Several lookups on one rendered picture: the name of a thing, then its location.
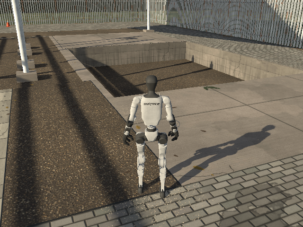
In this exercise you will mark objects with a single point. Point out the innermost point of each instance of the right robot forearm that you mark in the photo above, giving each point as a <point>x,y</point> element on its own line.
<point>173,125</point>

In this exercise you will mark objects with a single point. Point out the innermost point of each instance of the right robot upper arm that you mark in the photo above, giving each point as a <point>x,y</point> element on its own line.
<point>168,107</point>

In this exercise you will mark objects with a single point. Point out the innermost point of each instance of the right robot hand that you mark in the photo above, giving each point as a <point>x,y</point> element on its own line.
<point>173,134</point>

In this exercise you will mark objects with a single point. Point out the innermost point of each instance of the robot head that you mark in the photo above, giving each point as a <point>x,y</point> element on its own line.
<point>151,83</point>

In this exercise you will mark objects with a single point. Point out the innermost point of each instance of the left robot upper arm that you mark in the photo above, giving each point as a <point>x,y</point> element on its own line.
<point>134,106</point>

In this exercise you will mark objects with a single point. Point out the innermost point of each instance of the left robot hand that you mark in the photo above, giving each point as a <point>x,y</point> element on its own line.
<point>125,139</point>

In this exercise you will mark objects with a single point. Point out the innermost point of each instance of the robot right thigh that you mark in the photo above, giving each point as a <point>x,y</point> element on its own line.
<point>162,142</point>

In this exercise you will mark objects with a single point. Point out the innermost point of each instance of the left robot forearm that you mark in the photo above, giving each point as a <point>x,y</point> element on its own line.
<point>128,126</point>

